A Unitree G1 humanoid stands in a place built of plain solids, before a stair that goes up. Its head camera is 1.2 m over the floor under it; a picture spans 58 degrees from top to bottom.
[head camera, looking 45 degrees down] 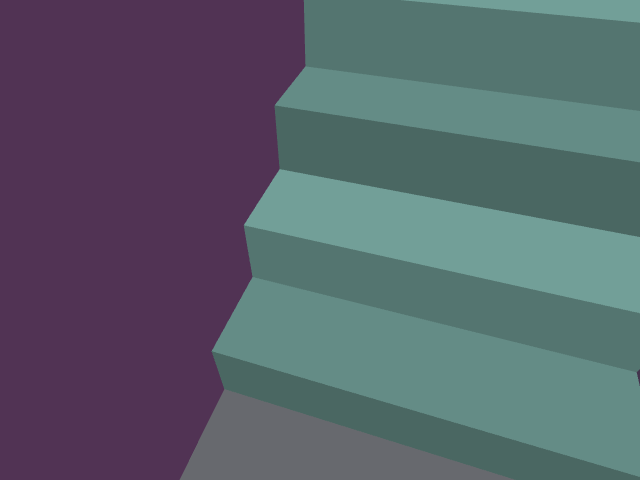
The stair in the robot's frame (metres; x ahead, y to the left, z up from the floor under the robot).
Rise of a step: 0.21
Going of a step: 0.26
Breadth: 1.03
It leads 17 degrees to the right of straight ahead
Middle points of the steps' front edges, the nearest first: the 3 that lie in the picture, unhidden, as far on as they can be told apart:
0.43 -0.21 0.21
0.68 -0.29 0.42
0.93 -0.37 0.63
